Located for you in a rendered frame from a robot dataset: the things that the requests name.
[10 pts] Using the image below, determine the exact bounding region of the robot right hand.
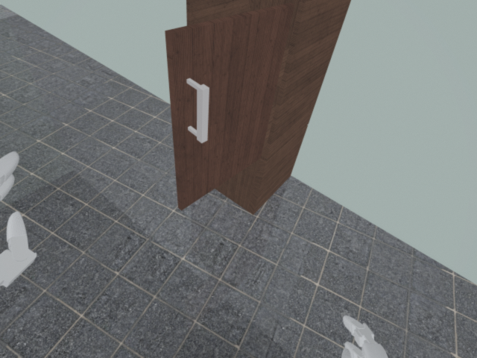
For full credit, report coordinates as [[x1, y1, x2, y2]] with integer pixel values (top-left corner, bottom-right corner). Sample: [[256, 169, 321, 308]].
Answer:
[[341, 315, 388, 358]]

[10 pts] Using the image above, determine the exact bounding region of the handle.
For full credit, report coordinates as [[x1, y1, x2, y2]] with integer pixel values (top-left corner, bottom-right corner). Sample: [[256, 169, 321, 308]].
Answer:
[[186, 78, 209, 143]]

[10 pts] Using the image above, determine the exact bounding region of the cupboard door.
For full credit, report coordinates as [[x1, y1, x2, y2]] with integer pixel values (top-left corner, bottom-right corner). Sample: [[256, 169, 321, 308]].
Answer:
[[165, 3, 294, 210]]

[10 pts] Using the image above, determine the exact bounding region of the robot left hand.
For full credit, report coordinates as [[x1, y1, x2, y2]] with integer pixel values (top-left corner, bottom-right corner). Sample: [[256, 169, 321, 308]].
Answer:
[[0, 151, 37, 287]]

